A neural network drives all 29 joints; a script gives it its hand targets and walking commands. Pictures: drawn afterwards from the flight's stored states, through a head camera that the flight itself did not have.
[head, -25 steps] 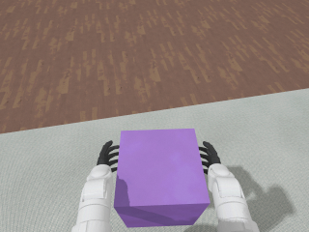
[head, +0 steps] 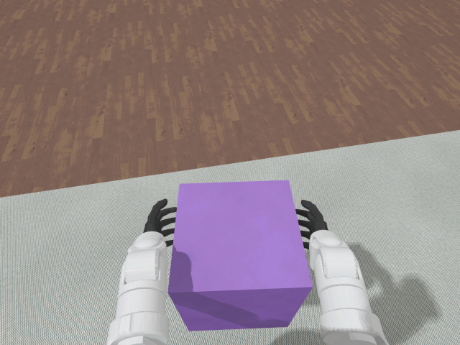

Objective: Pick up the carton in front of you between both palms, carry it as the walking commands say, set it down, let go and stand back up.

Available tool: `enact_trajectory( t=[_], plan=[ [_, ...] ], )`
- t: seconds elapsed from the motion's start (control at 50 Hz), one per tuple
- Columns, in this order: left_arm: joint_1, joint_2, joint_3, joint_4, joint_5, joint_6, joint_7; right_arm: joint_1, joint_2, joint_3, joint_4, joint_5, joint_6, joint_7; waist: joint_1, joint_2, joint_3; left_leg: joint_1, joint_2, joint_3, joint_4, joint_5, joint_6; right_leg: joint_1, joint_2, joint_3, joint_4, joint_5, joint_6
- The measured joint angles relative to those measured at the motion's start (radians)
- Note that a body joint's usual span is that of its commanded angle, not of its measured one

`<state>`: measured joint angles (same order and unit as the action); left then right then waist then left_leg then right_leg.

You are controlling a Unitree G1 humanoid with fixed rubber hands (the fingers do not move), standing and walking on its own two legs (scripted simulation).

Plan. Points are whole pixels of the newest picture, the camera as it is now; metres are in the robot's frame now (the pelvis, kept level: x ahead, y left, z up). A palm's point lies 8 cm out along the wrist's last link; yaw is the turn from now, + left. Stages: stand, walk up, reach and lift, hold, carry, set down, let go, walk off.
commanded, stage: reach and lift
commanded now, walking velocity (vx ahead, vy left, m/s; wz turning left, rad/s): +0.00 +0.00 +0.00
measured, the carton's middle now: (236, 259) +0.30 +0.00 -0.04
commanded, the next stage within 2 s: hold in 0.56 s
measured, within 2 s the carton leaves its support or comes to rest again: neither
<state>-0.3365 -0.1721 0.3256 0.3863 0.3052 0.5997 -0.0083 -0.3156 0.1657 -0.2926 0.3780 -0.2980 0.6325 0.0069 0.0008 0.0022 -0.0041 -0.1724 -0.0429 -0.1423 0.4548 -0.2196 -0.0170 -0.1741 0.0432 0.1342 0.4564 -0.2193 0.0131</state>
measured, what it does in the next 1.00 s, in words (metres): stands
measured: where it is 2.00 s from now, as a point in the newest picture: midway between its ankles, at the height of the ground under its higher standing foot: (231, 326)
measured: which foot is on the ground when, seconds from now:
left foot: down 0.00-1.00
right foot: down 0.00-1.00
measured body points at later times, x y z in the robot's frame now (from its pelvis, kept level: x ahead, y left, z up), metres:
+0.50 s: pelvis +0.02 +0.00 +0.01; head -0.02 +0.00 +0.45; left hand +0.32 +0.15 +0.03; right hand +0.31 -0.15 +0.03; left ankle +0.02 +0.13 -0.74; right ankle +0.02 -0.13 -0.74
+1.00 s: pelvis +0.00 +0.00 +0.00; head -0.04 +0.00 +0.45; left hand +0.31 +0.16 +0.05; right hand +0.30 -0.15 +0.05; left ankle +0.02 +0.13 -0.74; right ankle +0.02 -0.13 -0.74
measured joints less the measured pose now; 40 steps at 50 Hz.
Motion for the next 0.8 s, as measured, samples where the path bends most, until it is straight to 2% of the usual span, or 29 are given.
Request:
enact_trajectory(
  t=[0.4, 0.58, 0.7, 0.8],
  plan=[
    [0.068, 0.019, -0.08, -0.075, -0.021, 0.058, 0.006, 0.071, -0.018, 0.076, -0.078, 0.026, 0.057, -0.011, -0.001, -0.001, -0.011, 0.078, 0.006, 0.0, -0.073, 0.011, 0.004, 0.081, -0.006, -0.004, -0.078, 0.012, -0.003],
    [0.07, 0.019, -0.086, -0.095, -0.026, 0.082, 0.007, 0.074, -0.019, 0.081, -0.1, 0.028, 0.081, -0.01, -0.002, -0.001, -0.008, 0.094, 0.004, 0.002, -0.079, 0.013, 0.006, 0.097, -0.008, -0.003, -0.085, 0.015, -0.001],
    [0.087, 0.023, -0.108, -0.157, -0.045, 0.118, 0.013, 0.088, -0.022, 0.103, -0.159, 0.044, 0.116, -0.015, 0.0, -0.001, -0.009, 0.119, 0.006, 0.004, -0.098, 0.023, 0.006, 0.122, -0.009, -0.002, -0.103, 0.024, -0.001],
    [0.062, 0.017, -0.087, -0.139, -0.028, 0.143, 0.005, 0.061, -0.016, 0.083, -0.139, 0.028, 0.142, -0.006, 0.003, -0.001, -0.004, 0.132, 0.007, 0.005, -0.096, 0.024, 0.006, 0.134, -0.009, -0.002, -0.099, 0.025, -0.002]
  ],
)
